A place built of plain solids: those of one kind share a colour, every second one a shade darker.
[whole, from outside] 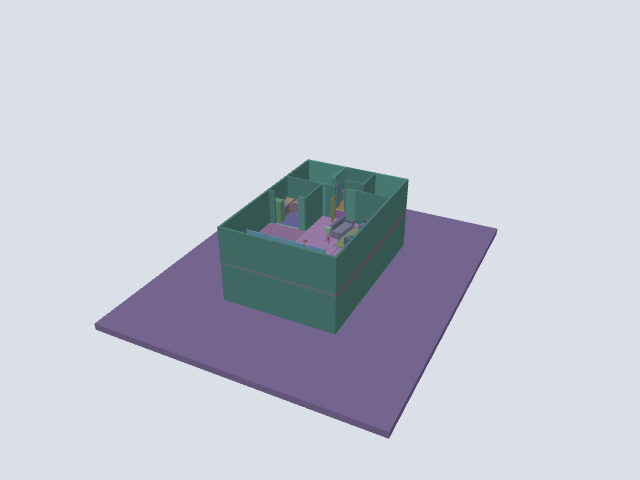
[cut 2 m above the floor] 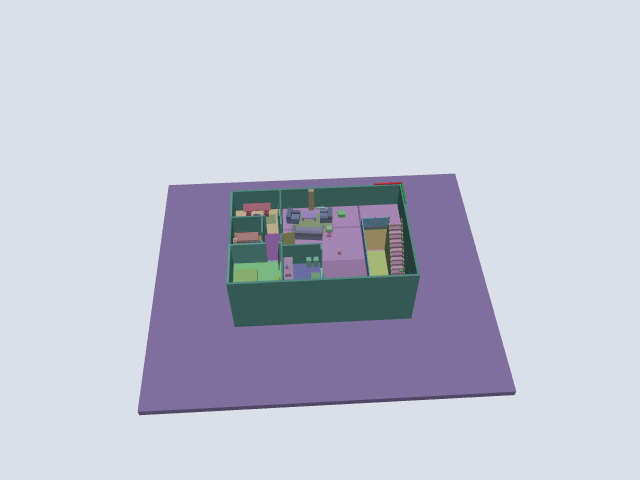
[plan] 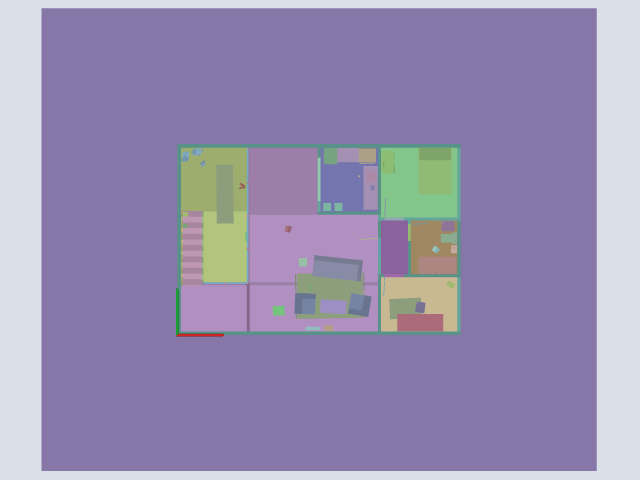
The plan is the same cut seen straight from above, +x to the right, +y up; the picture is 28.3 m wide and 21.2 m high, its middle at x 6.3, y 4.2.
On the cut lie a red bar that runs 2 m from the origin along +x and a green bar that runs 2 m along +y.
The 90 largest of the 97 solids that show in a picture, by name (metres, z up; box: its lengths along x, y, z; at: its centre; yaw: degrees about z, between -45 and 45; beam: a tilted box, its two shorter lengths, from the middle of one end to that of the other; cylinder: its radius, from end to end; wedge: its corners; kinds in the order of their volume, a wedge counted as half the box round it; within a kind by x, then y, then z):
{
 "under_1": {"box": [24.52, 20.44, 0.5], "at": [6.26, 4.22, -0.48]},
 "wall_1": {"box": [0.16, 8.12, 5.76], "at": [0.08, 4.22, 2.58]},
 "wall_2": {"box": [12.52, 0.16, 5.76], "at": [6.26, 0.08, 2.58]},
 "wall_3": {"box": [0.13, 0.46, 2.61], "at": [6.26, 5.68, 4.15]},
 "wall_4": {"box": [0.13, 0.45, 2.61], "at": [6.26, 8.05, 4.15]},
 "wall_5": {"box": [12.52, 0.16, 5.76], "at": [6.26, 8.36, 2.58]},
 "wall_6": {"box": [2.8, 0.13, 2.61], "at": [7.59, 5.38, 4.15]},
 "wall_7": {"box": [0.13, 2.4, 2.61], "at": [8.93, 1.36, 4.15]},
 "wall_8": {"box": [0.13, 0.76, 2.61], "at": [8.93, 3.07, 4.15]},
 "wall_9": {"box": [0.13, 0.75, 2.61], "at": [8.93, 4.68, 4.15]},
 "wall_10": {"box": [0.13, 2.83, 2.61], "at": [8.93, 6.86, 4.15]},
 "wall_11": {"box": [0.28, 0.13, 2.61], "at": [9.0, 2.62, 4.15]},
 "wall_12": {"box": [0.28, 0.13, 2.61], "at": [9.0, 5.12, 4.15]},
 "wall_13": {"box": [0.13, 1.47, 2.61], "at": [10.25, 3.42, 4.15]},
 "wall_14": {"box": [2.52, 0.13, 2.61], "at": [11.26, 2.62, 4.15]},
 "wall_15": {"box": [2.52, 0.13, 2.61], "at": [11.26, 5.12, 4.15]},
 "wall_16": {"box": [0.16, 2.4, 2.61], "at": [12.44, 1.36, 4.15]},
 "wall_17": {"box": [0.16, 2.37, 2.61], "at": [12.44, 3.88, 4.15]},
 "wall_18": {"box": [0.16, 3.09, 2.61], "at": [12.44, 6.73, 4.15]},
 "stair_1": {"box": [0.92, 0.27, 2.95], "at": [0.62, 2.34, 1.17]},
 "stair_2": {"box": [0.92, 0.52, 2.74], "at": [0.62, 2.46, 1.07]},
 "stair_3": {"box": [0.92, 0.77, 2.54], "at": [0.62, 2.59, 0.97]},
 "stair_4": {"box": [0.92, 1.02, 2.34], "at": [0.62, 2.71, 0.87]},
 "stair_5": {"box": [0.92, 1.27, 2.13], "at": [0.62, 2.84, 0.77]},
 "stair_6": {"box": [0.92, 1.52, 1.93], "at": [0.62, 2.96, 0.66]},
 "stair_7": {"box": [0.92, 1.78, 1.73], "at": [0.62, 3.09, 0.56]},
 "stair_8": {"box": [0.92, 2.03, 1.52], "at": [0.62, 3.21, 0.46]},
 "stair_9": {"box": [0.92, 2.28, 1.32], "at": [0.62, 3.34, 0.36]},
 "stair_10": {"box": [0.92, 2.53, 1.11], "at": [0.62, 3.46, 0.26]},
 "stair_11": {"box": [0.92, 2.78, 0.91], "at": [0.62, 3.59, 0.16]},
 "stair_12": {"box": [0.92, 3.03, 0.71], "at": [0.62, 3.71, 0.05]},
 "stair_13": {"box": [0.92, 3.28, 0.5], "at": [0.62, 3.84, -0.05]},
 "upper_floor_living_1": {"box": [8.71, 2.04, 0.16], "at": [4.51, 1.18, 2.77]},
 "upper_floor_living_2": {"box": [3.13, 2.96, 0.16], "at": [4.63, 6.8, 2.77]},
 "upper_floor_living_3": {"box": [7.79, 0.13, 0.16], "at": [4.97, 2.27, 2.77]},
 "upper_floor_living_4": {"box": [5.8, 2.99, 0.16], "at": [5.96, 3.82, 2.77]},
 "floor_hall_1": {"box": [2.91, 2.82, 0.5], "at": [1.61, 6.87, -0.25]},
 "floor_hall_2": {"box": [1.99, 3.13, 0.5], "at": [2.07, 3.89, -0.25]},
 "floor_cloaks_1": {"box": [2.91, 2.04, 0.5], "at": [1.61, 1.18, -0.25]},
 "upper_floor_bedroom_1": {"box": [3.37, 3.09, 0.16], "at": [10.68, 6.73, 2.77]},
 "counter_run_1": {"box": [0.95, 0.64, 0.038], "at": [7.54, 7.95, 3.75]},
 "counter_run_2": {"box": [0.95, 0.61, 0.78], "at": [7.54, 7.96, 3.34]},
 "counter_run_3": {"box": [0.64, 1.93, 0.038], "at": [8.54, 6.5, 3.75]},
 "counter_run_4": {"box": [0.61, 1.93, 0.78], "at": [8.55, 6.5, 3.34]},
 "low_bed_1": {"box": [1.5, 2.1, 0.4], "at": [11.39, 7.27, 3.31]},
 "low_bed_2": {"box": [1.4, 0.55, 0.2], "at": [11.39, 7.99, 3.51]},
 "upper_floor_den_1": {"box": [3.37, 2.4, 0.16], "at": [10.68, 1.36, 2.77]},
 "upper_floor_kitchen_1": {"box": [2.54, 2.83, 0.16], "at": [7.59, 6.86, 2.77]},
 "armchair_club_1": {"box": [0.33, 0.92, 0.38], "at": [5.35, 1.4, 3.46], "yaw": -2.4},
 "armchair_club_2": {"box": [0.87, 0.24, 0.18], "at": [5.65, 1.04, 3.36], "yaw": -2.4},
 "armchair_club_3": {"box": [0.9, 0.92, 0.35], "at": [5.65, 1.39, 3.1], "yaw": -2.4},
 "armchair_club_4": {"box": [0.87, 0.24, 0.18], "at": [5.68, 1.72, 3.36], "yaw": -2.4},
 "armchair_club_5": {"box": [0.87, 0.24, 0.18], "at": [7.98, 0.99, 3.36], "yaw": -9.4},
 "armchair_club_6": {"box": [0.9, 0.92, 0.35], "at": [8.05, 1.32, 3.1], "yaw": -9.4},
 "armchair_club_7": {"box": [0.87, 0.24, 0.18], "at": [8.1, 1.66, 3.36], "yaw": -9.4},
 "armchair_club_8": {"box": [0.33, 0.92, 0.38], "at": [8.35, 1.28, 3.46], "yaw": -9.4},
 "wall_band_1": {"box": [0.13, 2.04, 0.31], "at": [3.13, 1.18, 2.7]},
 "wall_band_2": {"box": [0.13, 5.95, 0.31], "at": [3.13, 5.3, 2.7]},
 "wall_band_3": {"box": [12.52, 0.16, 0.31], "at": [6.26, 0.08, 2.7]},
 "sofa_1": {"box": [0.17, 0.92, 0.18], "at": [6.08, 3.05, 3.39], "yaw": -6.2},
 "sofa_2": {"box": [2.16, 0.93, 0.34], "at": [7.07, 2.95, 3.13], "yaw": -6.2},
 "sofa_3": {"box": [2.16, 0.23, 0.39], "at": [7.11, 3.3, 3.5], "yaw": -6.2},
 "sofa_4": {"box": [0.17, 0.92, 0.18], "at": [8.06, 2.83, 3.39], "yaw": -6.2},
 "upper_floor_bath_1": {"box": [2.05, 2.37, 0.16], "at": [11.34, 3.88, 2.77]},
 "fridge_flat_1": {"box": [0.6, 0.73, 1.66], "at": [6.76, 7.9, 3.68]},
 "rug_1": {"box": [0.75, 2.6, 0.08], "at": [2.1, 6.22, -0.03], "yaw": 0.6},
 "rug_2": {"box": [2.9, 2.0, 0.08], "at": [6.74, 1.74, 2.82], "yaw": 1.0},
 "rug_3": {"box": [1.4, 0.9, 0.08], "at": [10.07, 1.18, 2.82], "yaw": 2.5},
 "stair_guard_1": {"box": [1.99, 0.08, 0.92], "at": [2.07, 2.29, 3.31]},
 "stair_guard_2": {"box": [0.08, 5.95, 0.92], "at": [3.1, 5.3, 3.31]},
 "bathtub_1": {"box": [1.7, 0.76, 0.41], "at": [11.48, 3.08, 3.05]},
 "chest_drawers_1": {"box": [0.5, 1.04, 0.95], "at": [9.26, 7.64, 3.33]},
 "range_flat_1": {"box": [0.76, 0.65, 0.94], "at": [8.39, 7.95, 3.32]},
 "upper_floor_lobby_1": {"box": [1.19, 2.37, 0.16], "at": [9.59, 3.88, 2.77]},
 "billy_1": {"box": [0.42, 0.28, 2.02], "at": [6.68, 0.31, 3.86]},
 "wall_foot_1": {"box": [0.16, 8.12, 0.17], "at": [0.08, 4.22, 2.78]},
 "bar_stool_1": {"box": [0.35, 0.35, 0.74], "at": [6.62, 5.66, 3.22]},
 "bar_stool_2": {"box": [0.35, 0.35, 0.74], "at": [7.12, 5.66, 3.22]},
 "wire_rack_1": {"box": [0.27, 0.36, 0.92], "at": [12.21, 3.79, 3.31]},
 "trunk_1": {"box": [0.52, 0.43, 0.31], "at": [4.47, 1.07, 3.01], "yaw": 1.6},
 "wc_1": {"box": [0.54, 0.38, 0.09], "at": [11.9, 4.27, 3.25]},
 "wc_2": {"box": [0.21, 0.51, 0.45], "at": [12.24, 4.27, 3.41]},
 "leaf_living_door_1": {"box": [0.86, 0.035, 1.98], "at": [8.44, 4.25, 3.84], "yaw": 6.0},
 "door_desk_1": {"box": [2.03, 0.76, 0.035], "at": [10.73, 0.55, 3.58]},
 "leaf_bath_door_1": {"box": [0.75, 0.035, 1.98], "at": [10.69, 4.91, 3.84], "yaw": 3.0},
 "pedestal_basin_1": {"box": [0.57, 0.46, 0.2], "at": [11.96, 4.81, 3.62]},
 "microwave_1": {"box": [0.4, 0.47, 0.28], "at": [8.57, 6.99, 3.9], "yaw": 0.5},
 "upper_floor_gap_living_kitchen_1": {"box": [0.13, 1.92, 0.16], "at": [6.26, 6.87, 2.77]},
 "table_lamp_1": {"box": [0.38, 0.38, 0.26], "at": [5.55, 3.22, 3.85], "yaw": 2.8},
 "upper_floor_gap_living_door_1": {"box": [0.13, 0.86, 0.16], "at": [8.93, 3.88, 2.77]}
}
